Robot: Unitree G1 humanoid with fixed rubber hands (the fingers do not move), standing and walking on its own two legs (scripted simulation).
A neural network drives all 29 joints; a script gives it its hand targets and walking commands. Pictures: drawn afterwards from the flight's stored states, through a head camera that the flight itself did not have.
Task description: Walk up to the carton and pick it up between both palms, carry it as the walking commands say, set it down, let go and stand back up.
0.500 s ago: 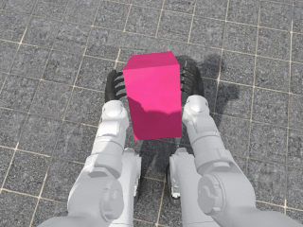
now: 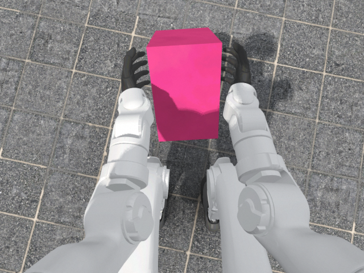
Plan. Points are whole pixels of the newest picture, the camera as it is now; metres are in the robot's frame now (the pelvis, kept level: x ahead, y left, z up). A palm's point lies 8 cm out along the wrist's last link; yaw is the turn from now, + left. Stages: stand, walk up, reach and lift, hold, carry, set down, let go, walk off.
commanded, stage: set down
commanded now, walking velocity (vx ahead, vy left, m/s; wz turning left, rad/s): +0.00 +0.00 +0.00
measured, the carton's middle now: (185, 81) +0.51 +0.01 -0.19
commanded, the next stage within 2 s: none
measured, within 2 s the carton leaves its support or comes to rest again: neither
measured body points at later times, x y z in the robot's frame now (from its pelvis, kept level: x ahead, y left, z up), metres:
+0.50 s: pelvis -0.01 +0.00 -0.06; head +0.30 +0.00 +0.26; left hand +0.49 +0.13 -0.17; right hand +0.51 -0.10 -0.18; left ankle +0.11 +0.11 -0.48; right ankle +0.10 -0.10 -0.48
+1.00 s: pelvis -0.01 +0.00 -0.11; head +0.34 -0.01 +0.17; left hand +0.53 +0.13 -0.25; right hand +0.54 -0.10 -0.26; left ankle +0.11 +0.11 -0.48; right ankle +0.10 -0.10 -0.48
